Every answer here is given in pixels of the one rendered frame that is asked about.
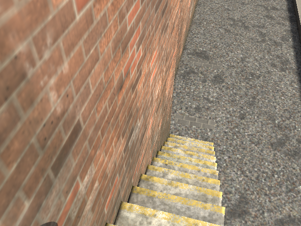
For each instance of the stairs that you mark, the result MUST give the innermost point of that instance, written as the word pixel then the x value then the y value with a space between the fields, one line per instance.
pixel 179 188

